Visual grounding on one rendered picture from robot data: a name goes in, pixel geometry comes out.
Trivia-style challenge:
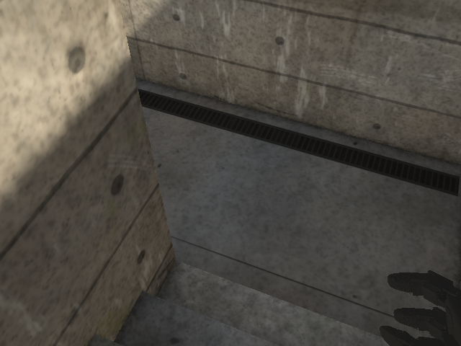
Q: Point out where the stairs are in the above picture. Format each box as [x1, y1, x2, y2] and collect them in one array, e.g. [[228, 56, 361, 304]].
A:
[[87, 260, 389, 346]]

